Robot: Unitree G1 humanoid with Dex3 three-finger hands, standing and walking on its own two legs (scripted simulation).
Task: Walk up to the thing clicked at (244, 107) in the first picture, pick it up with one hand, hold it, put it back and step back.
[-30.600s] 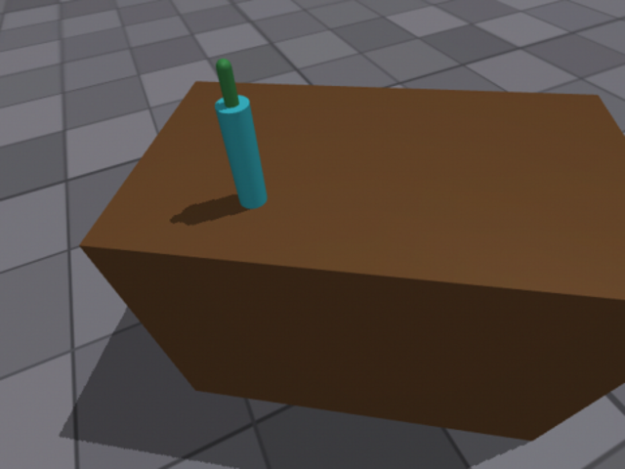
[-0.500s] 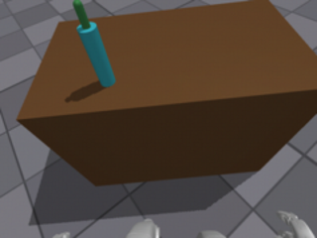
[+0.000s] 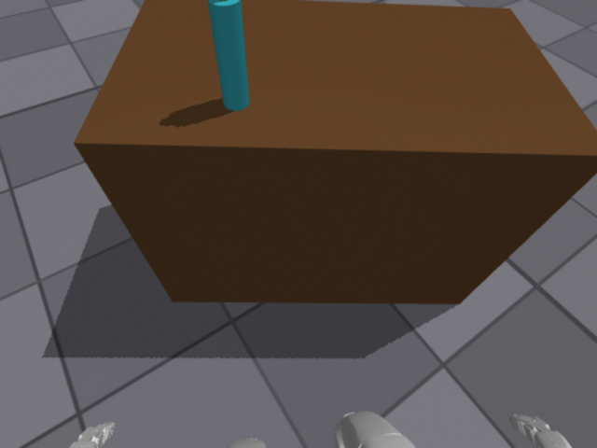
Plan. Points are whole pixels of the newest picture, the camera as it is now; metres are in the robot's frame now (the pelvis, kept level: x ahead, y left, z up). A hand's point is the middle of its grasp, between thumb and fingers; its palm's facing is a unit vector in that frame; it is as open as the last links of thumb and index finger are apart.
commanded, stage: step back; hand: left
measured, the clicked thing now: (228, 38) +0.74 +0.15 +0.12
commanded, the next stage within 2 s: none
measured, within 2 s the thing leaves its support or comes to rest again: neither
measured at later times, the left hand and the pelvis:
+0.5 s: hand out of the picture -0.03 +0.25 -0.15, palm faces +0.01 -0.90 -0.44, open 7.4 cm; pelvis -0.16 -0.02 -0.02, yaw +2 degrees
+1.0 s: hand out of the picture -0.27 +0.19 -0.15, palm faces -0.04 -0.91 -0.41, open 7.3 cm; pelvis -0.33 -0.08 -0.02, yaw -3 degrees
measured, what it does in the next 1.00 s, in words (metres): walks backwards: right foot, then left foot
